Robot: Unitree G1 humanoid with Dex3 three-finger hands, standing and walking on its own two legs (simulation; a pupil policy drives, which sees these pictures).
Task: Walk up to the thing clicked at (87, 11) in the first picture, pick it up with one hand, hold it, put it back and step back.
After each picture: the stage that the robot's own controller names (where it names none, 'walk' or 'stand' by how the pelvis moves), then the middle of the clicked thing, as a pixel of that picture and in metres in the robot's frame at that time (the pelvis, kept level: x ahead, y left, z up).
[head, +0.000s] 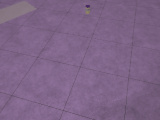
stand; (87, 9) +2.22 -0.13 -0.72
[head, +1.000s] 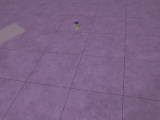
walk; (76, 25) +2.07 +0.19 -0.69
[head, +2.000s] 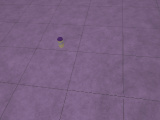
walk; (60, 42) +1.41 +0.35 -0.71
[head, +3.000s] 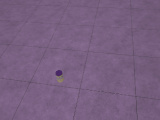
walk; (59, 76) +0.94 +0.28 -0.72
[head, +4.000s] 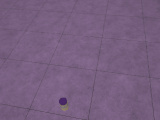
walk; (63, 104) +0.62 +0.22 -0.71
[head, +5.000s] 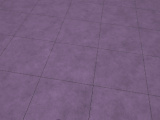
walk; out of the picture +0.44 +0.16 -0.70
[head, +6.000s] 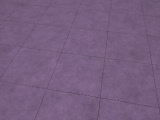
stand; out of the picture +0.36 +0.15 -0.72
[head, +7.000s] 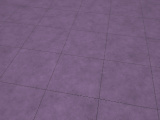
stand; out of the picture +0.37 +0.16 -0.72
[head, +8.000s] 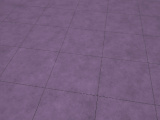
stand; out of the picture +0.39 +0.16 -0.73
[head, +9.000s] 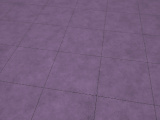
stand; out of the picture +0.37 +0.17 -0.73
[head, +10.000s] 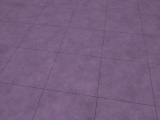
stand; out of the picture +0.36 +0.17 -0.73
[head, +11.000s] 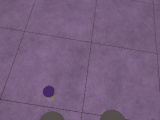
go down; (49, 93) +0.41 +0.17 -0.51
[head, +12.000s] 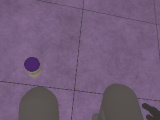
go down; (33, 67) +0.45 +0.20 -0.32
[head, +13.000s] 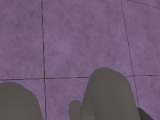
close in; out of the picture +0.44 +0.23 -0.24
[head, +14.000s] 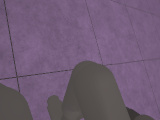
close; out of the picture +0.44 +0.25 -0.23
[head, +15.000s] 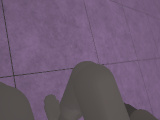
lift; out of the picture +0.41 +0.24 -0.23
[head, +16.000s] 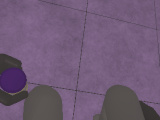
lift; (15, 83) +0.31 +0.23 -0.07
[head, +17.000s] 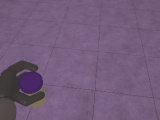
hold; (33, 90) +0.33 +0.16 +0.06
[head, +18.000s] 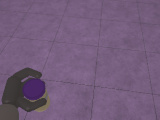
hold; (37, 96) +0.32 +0.16 +0.01
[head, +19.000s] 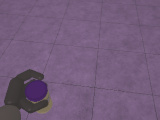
hold; (39, 97) +0.32 +0.15 +0.01
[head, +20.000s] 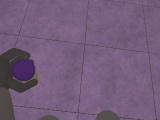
crouch; (27, 75) +0.39 +0.17 -0.06
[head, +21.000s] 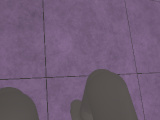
lower; out of the picture +0.43 +0.23 -0.17
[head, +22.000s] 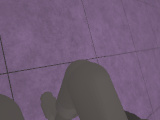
lower; out of the picture +0.44 +0.26 -0.23
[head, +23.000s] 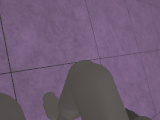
lower; out of the picture +0.44 +0.27 -0.23
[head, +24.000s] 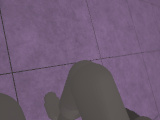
lower; out of the picture +0.44 +0.27 -0.23
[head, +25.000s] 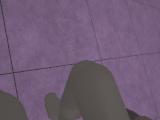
lower; out of the picture +0.44 +0.27 -0.22
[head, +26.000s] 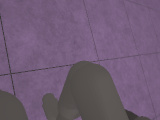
open; out of the picture +0.43 +0.24 -0.24
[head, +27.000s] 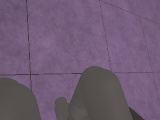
stand; out of the picture +0.43 +0.22 -0.25
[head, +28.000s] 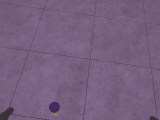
stand; (55, 109) +0.40 +0.14 -0.58
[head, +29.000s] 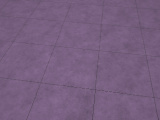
stand; out of the picture +0.38 +0.14 -0.66
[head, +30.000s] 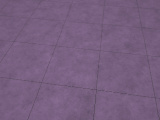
stand; out of the picture +0.38 +0.14 -0.67
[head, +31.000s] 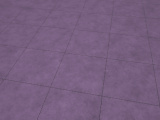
stand; out of the picture +0.40 +0.13 -0.72
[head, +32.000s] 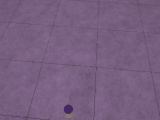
walk; (68, 111) +0.45 +0.09 -0.70
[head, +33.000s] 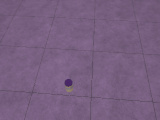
walk; (68, 85) +0.69 +0.13 -0.70
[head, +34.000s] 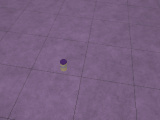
stand; (63, 65) +1.03 +0.16 -0.70
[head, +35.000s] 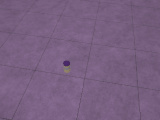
stand; (66, 66) +1.02 +0.13 -0.71
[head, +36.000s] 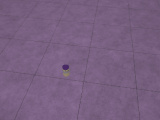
stand; (65, 70) +1.02 +0.15 -0.73
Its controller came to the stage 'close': yes
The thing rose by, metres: 0.72
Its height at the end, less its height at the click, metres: +0.00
